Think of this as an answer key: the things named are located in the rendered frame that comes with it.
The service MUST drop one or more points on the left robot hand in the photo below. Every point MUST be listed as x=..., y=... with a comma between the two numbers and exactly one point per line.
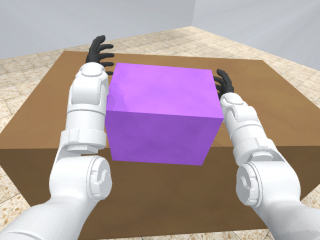
x=94, y=57

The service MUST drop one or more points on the carton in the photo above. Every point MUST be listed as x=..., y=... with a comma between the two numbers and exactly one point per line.
x=161, y=114

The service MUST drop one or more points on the robot left upper arm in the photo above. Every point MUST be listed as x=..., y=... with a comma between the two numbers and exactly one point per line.
x=77, y=184

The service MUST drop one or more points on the pedestal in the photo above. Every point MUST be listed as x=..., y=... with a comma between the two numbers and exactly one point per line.
x=159, y=199

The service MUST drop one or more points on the right robot hand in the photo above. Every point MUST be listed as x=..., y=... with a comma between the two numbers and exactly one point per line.
x=225, y=82

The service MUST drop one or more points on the robot right upper arm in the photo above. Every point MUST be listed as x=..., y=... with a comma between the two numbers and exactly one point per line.
x=272, y=189

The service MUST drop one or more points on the robot right forearm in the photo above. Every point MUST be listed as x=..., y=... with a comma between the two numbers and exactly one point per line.
x=246, y=132

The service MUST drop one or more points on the robot left forearm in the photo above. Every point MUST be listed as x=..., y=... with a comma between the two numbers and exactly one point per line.
x=86, y=112

